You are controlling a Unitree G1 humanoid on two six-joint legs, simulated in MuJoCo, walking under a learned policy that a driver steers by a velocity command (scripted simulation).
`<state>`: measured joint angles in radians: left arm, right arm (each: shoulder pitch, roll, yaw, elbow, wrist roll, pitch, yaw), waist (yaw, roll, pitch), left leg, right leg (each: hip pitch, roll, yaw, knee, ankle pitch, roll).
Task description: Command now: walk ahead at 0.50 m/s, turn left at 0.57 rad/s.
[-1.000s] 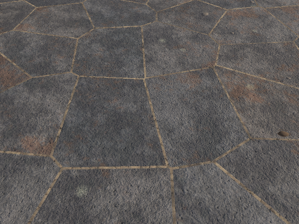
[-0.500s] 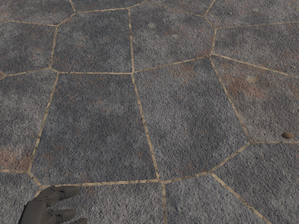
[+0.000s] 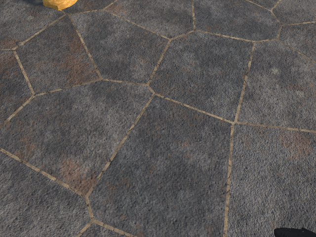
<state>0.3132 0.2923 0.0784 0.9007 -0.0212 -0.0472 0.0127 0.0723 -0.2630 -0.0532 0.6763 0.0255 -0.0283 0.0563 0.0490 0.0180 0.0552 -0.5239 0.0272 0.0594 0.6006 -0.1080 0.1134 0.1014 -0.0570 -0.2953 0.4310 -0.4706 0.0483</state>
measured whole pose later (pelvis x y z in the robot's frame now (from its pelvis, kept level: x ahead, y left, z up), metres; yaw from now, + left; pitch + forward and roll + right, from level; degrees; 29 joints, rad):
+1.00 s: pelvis +0.59 +0.02 +0.01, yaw -6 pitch +3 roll +0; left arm 0.42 0.30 0.07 0.80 -0.03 -0.03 0.02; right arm 0.02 -0.27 -0.03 0.62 0.00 -0.12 0.02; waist 0.10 0.02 0.01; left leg -0.46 -0.02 -0.08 0.43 -0.02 -0.01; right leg -0.05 0.11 0.24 0.45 -0.41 -0.07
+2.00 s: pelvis +0.98 -0.08 +0.01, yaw -4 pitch +1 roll -2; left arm 0.13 0.30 0.08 0.81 -0.01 0.00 0.02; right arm 0.15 -0.29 -0.08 0.68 0.00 0.04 0.02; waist 0.00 -0.01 0.05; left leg -0.39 0.03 0.04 0.58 -0.19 0.05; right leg -0.21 -0.08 -0.24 0.61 -0.37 0.02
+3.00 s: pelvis +1.00 -0.09 +0.02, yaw +12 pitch -2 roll +0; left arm 0.18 0.27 0.04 0.93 0.00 0.00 0.02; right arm 0.23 -0.24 -0.03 0.80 -0.01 0.01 -0.02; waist 0.02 -0.01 0.01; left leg -0.18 -0.01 -0.06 0.54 -0.33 0.00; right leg -0.25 -0.02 0.02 0.59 -0.36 0.01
